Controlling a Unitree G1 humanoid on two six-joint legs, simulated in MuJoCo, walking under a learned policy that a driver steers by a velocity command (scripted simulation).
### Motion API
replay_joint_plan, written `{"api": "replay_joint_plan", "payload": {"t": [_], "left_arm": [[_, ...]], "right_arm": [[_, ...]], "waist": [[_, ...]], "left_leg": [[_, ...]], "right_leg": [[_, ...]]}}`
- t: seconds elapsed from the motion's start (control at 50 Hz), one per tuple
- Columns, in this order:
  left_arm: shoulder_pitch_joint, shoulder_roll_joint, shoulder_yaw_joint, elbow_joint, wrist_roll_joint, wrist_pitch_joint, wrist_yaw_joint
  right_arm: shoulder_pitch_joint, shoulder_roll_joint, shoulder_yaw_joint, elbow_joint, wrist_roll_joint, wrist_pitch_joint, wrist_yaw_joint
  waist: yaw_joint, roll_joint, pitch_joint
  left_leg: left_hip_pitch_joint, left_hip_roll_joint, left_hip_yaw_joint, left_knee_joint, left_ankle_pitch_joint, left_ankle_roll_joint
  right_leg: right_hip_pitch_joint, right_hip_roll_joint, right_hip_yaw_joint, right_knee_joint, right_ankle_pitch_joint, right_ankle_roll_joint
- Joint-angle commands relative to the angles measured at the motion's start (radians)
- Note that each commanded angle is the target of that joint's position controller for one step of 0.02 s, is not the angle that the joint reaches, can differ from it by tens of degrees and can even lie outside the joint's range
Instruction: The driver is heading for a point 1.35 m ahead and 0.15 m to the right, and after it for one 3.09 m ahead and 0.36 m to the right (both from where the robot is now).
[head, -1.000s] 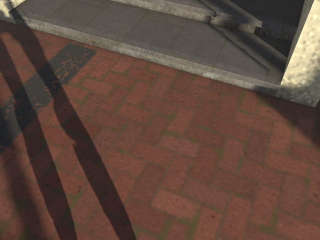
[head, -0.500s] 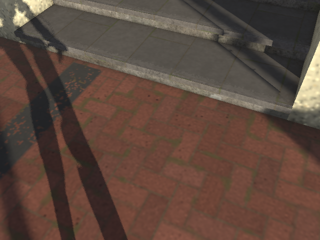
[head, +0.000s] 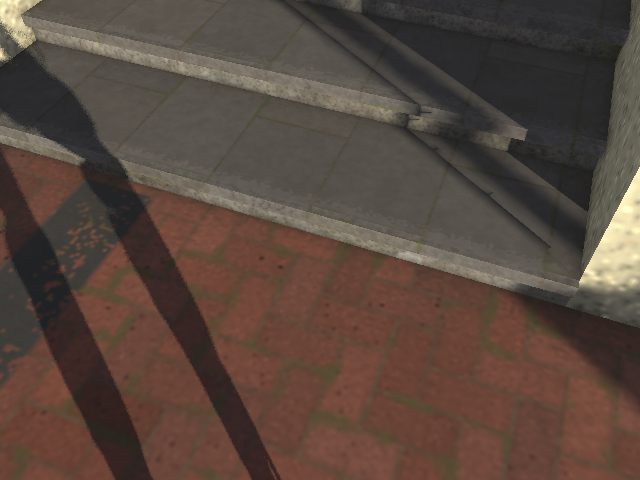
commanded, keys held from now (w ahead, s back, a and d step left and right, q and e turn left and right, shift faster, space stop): w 0.72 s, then no key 0.28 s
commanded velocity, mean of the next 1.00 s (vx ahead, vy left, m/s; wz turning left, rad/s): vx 0.44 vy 0.00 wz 0.00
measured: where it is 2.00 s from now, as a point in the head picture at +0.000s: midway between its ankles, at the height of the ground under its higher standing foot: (348, 432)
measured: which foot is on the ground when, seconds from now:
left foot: down 0.00-0.32, up 0.34-0.84, down 0.86-1.00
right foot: up 0.00-0.28, down 0.30-0.88, up 0.90-1.00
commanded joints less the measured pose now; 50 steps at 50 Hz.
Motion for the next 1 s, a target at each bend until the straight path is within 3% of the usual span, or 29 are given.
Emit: {"api": "replay_joint_plan", "payload": {"t": [0.02,0.12,0.22,0.26,0.28,0.3,0.32,0.34,0.36,0.38,0.4,0.42,0.44,0.48,0.54,0.64,0.72,0.76,0.8,0.82,0.84,0.86,0.88,0.9,0.92,0.94,0.96,0.98,1.0], "left_arm": [[0.038,0.049,0.015,-0.042,0.013,0.005,0.008],[-0.157,0.029,0.006,-0.094,0.002,-0.008,-0.008],[-0.263,0.047,0.003,-0.144,-0.009,-0.020,-0.040],[-0.215,0.072,0.013,-0.142,-0.009,-0.029,-0.048],[-0.132,0.098,0.028,-0.121,-0.007,-0.032,-0.048],[0.044,0.151,0.055,-0.067,-0.007,-0.034,-0.042],[0.246,0.245,0.079,-0.031,0.005,-0.032,-0.033],[0.288,0.293,0.088,-0.009,0.013,-0.027,-0.043],[0.255,0.182,0.059,-0.022,0.010,-0.030,-0.044],[0.160,0.140,0.044,-0.043,0.007,-0.031,-0.042],[0.072,0.120,0.034,-0.062,0.008,-0.029,-0.044],[0.030,0.096,0.028,-0.067,0.012,-0.028,-0.048],[0.020,0.077,0.021,-0.061,0.021,-0.029,-0.052],[0.046,0.078,0.023,-0.038,0.018,-0.033,-0.052],[0.096,0.114,0.033,-0.009,0.018,-0.030,-0.038],[0.162,0.124,0.031,0.021,0.010,-0.014,-0.016],[0.229,0.135,0.035,0.059,0.002,-0.005,-0.011],[0.224,0.132,0.036,0.070,0.004,0.008,-0.004],[0.206,0.143,0.040,0.075,0.005,0.018,0.002],[0.182,0.152,0.042,0.071,0.005,0.022,0.004],[0.155,0.147,0.040,0.064,0.005,0.026,0.006],[0.166,0.131,0.032,0.053,0.014,0.024,0.005],[0.255,0.054,0.006,0.046,0.037,0.013,-0.002],[0.379,-0.008,-0.015,0.093,0.016,0.001,-0.011],[0.342,0.092,0.011,0.104,-0.006,-0.001,-0.015],[0.228,0.113,0.018,0.070,-0.018,0.006,-0.009],[0.163,0.104,0.021,0.059,-0.006,0.019,0.002],[0.152,0.100,0.029,0.057,0.007,0.039,0.016],[0.175,0.074,0.027,0.061,0.013,0.056,0.022]], "right_arm": [[-0.037,-0.130,-0.021,-0.052,0.000,-0.018,-0.019],[0.065,-0.162,-0.026,-0.029,0.019,-0.002,-0.037],[0.126,-0.171,-0.033,0.002,0.025,0.021,-0.041],[0.107,-0.186,-0.039,0.000,0.026,0.031,-0.043],[0.082,-0.188,-0.039,-0.006,0.024,0.036,-0.043],[0.071,-0.161,-0.029,-0.014,0.015,0.040,-0.042],[0.078,-0.118,-0.008,-0.048,-0.006,0.036,-0.043],[0.196,0.011,0.026,-0.045,0.010,0.010,-0.031],[0.136,-0.118,-0.001,-0.037,0.034,-0.012,-0.029],[0.041,-0.167,-0.016,-0.066,0.050,-0.024,-0.027],[-0.002,-0.159,-0.016,-0.073,0.043,-0.024,-0.034],[-0.025,-0.146,-0.022,-0.077,0.027,-0.016,-0.039],[-0.009,-0.128,-0.024,-0.076,0.023,-0.003,-0.039],[0.014,-0.090,-0.023,-0.070,0.023,0.019,-0.040],[-0.074,-0.091,-0.028,-0.105,0.013,0.031,-0.043],[-0.254,-0.069,-0.023,-0.159,0.013,0.021,-0.033],[-0.374,-0.068,-0.017,-0.195,0.023,0.014,-0.017],[-0.404,-0.067,-0.015,-0.213,0.018,0.006,-0.005],[-0.363,-0.087,-0.023,-0.209,0.012,-0.003,0.005],[-0.300,-0.113,-0.034,-0.191,0.008,-0.007,0.004],[-0.176,-0.143,-0.051,-0.148,0.002,-0.011,0.001],[-0.055,-0.200,-0.068,-0.110,-0.008,-0.013,-0.006],[0.051,-0.267,-0.076,-0.093,-0.037,-0.006,-0.016],[0.075,-0.232,-0.061,-0.082,-0.021,0.007,-0.013],[0.029,-0.193,-0.053,-0.096,0.000,0.015,-0.008],[-0.086,-0.163,-0.043,-0.117,0.009,0.020,-0.011],[-0.167,-0.129,-0.029,-0.127,0.004,0.019,-0.011],[-0.216,-0.095,-0.018,-0.130,-0.001,0.017,-0.013],[-0.236,-0.093,-0.017,-0.122,-0.014,0.019,-0.011]], "waist": [[0.047,0.076,0.054],[-0.024,0.078,0.055],[-0.049,0.093,0.080],[-0.010,0.112,0.055],[0.043,0.116,0.009],[0.117,0.097,-0.098],[0.176,-0.040,-0.270],[0.108,-0.319,-0.369],[0.132,-0.181,-0.313],[0.114,-0.118,-0.187],[0.078,-0.025,-0.127],[0.055,-0.004,-0.077],[0.027,-0.025,-0.066],[0.007,-0.031,-0.046],[0.015,-0.010,-0.001],[0.062,-0.020,0.039],[0.098,-0.021,0.078],[0.091,-0.024,0.094],[0.059,-0.052,0.051],[0.024,-0.068,0.004],[-0.039,-0.061,-0.066],[-0.075,-0.010,-0.163],[-0.054,0.188,-0.317],[-0.029,0.324,-0.492],[-0.040,0.199,-0.446],[-0.016,0.143,-0.281],[0.012,0.071,-0.178],[0.045,0.070,-0.138],[0.070,0.104,-0.121]], "left_leg": [[-0.100,0.283,-0.217,-0.212,0.063,0.172],[0.014,0.268,-0.161,-0.191,0.081,0.122],[0.175,0.335,-0.184,-0.110,0.072,0.107],[0.206,0.352,-0.191,-0.043,0.167,0.090],[0.198,0.328,-0.166,0.055,0.328,0.071],[0.139,0.266,-0.117,0.261,0.437,0.043],[-0.071,0.192,-0.052,0.612,0.198,0.002],[-0.465,0.018,-0.079,0.908,-0.400,-0.048],[-0.572,0.076,-0.201,1.027,-0.419,-0.027],[-0.614,0.126,-0.183,1.029,-0.318,-0.010],[-0.563,0.179,-0.154,0.987,-0.223,-0.016],[-0.526,0.208,-0.146,0.927,-0.167,-0.024],[-0.467,0.231,-0.148,0.889,-0.130,-0.029],[-0.437,0.235,-0.130,0.846,-0.102,-0.042],[-0.532,0.244,-0.125,0.732,-0.002,-0.066],[-0.537,0.215,-0.093,0.438,0.210,-0.077],[-0.536,0.187,-0.073,0.303,0.223,-0.067],[-0.508,0.168,-0.068,0.245,0.193,-0.050],[-0.412,0.139,-0.061,0.218,0.154,-0.025],[-0.319,0.112,-0.048,0.203,0.148,-0.010],[-0.160,0.080,-0.027,0.164,0.204,0.011],[0.069,0.144,-0.072,0.182,0.488,0.041],[0.454,0.392,-0.341,0.272,0.872,0.165],[0.599,0.546,-0.601,0.203,0.950,0.301],[0.463,0.494,-0.541,0.158,0.755,0.265],[0.300,0.446,-0.417,0.117,0.610,0.216],[0.129,0.397,-0.338,0.064,0.534,0.184],[0.003,0.362,-0.284,0.025,0.471,0.158],[-0.102,0.334,-0.242,-0.010,0.432,0.144]], "right_leg": [[-0.035,-0.046,0.004,-0.129,0.152,0.030],[-0.007,0.006,-0.042,-0.467,0.321,0.040],[-0.008,0.033,-0.044,-0.604,0.207,0.012],[0.083,0.057,-0.061,-0.644,0.132,-0.017],[0.206,0.089,-0.089,-0.667,0.114,-0.037],[0.437,0.100,-0.090,-0.668,0.121,-0.070],[0.752,-0.108,0.152,-0.660,0.136,-0.146],[1.049,-0.284,0.616,-0.802,-0.057,-0.290],[1.005,-0.259,0.637,-0.853,-0.120,-0.250],[0.874,-0.231,0.477,-0.859,-0.036,-0.205],[0.735,-0.191,0.356,-0.883,0.089,-0.186],[0.632,-0.152,0.274,-0.917,0.157,-0.178],[0.571,-0.122,0.215,-0.947,0.189,-0.168],[0.521,-0.096,0.147,-0.985,0.262,-0.179],[0.529,-0.097,0.095,-1.015,0.338,-0.189],[0.555,-0.066,0.018,-1.043,0.294,-0.155],[0.645,-0.092,0.008,-1.031,0.254,-0.149],[0.678,-0.100,-0.010,-0.969,0.396,-0.130],[0.707,-0.107,-0.013,-0.883,0.562,-0.103],[0.715,-0.096,-0.015,-0.815,0.669,-0.084],[0.702,-0.052,-0.037,-0.686,0.747,-0.056],[0.597,0.013,-0.069,-0.499,0.626,-0.013],[0.269,0.128,-0.098,-0.140,0.116,0.044],[0.118,0.216,0.017,0.124,-0.481,0.074],[0.102,0.161,0.104,0.196,-0.452,0.067],[0.043,0.108,0.044,0.171,-0.391,0.064],[0.066,0.063,0.018,0.103,-0.319,0.072],[0.136,0.029,0.019,0.024,-0.268,0.074],[0.230,0.024,0.010,-0.032,-0.223,0.076]]}}
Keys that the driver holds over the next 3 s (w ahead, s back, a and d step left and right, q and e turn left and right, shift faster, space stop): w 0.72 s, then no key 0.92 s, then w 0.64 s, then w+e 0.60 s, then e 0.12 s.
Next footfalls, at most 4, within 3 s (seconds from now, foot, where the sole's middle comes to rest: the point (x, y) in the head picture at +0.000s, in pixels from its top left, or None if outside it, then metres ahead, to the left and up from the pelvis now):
0.30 right None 0.34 -0.17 -0.78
0.86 left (294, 419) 0.65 0.07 -0.78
1.24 right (401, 427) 0.63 -0.17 -0.78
2.36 left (287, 293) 1.00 0.08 -0.78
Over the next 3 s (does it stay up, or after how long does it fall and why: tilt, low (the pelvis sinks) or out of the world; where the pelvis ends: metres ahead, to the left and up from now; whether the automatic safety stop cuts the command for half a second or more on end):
stays up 1.18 -0.09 0.05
